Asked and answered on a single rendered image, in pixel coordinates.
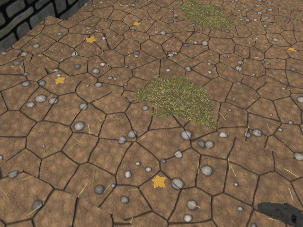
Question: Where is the robot right hand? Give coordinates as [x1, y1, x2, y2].
[258, 202, 303, 227]

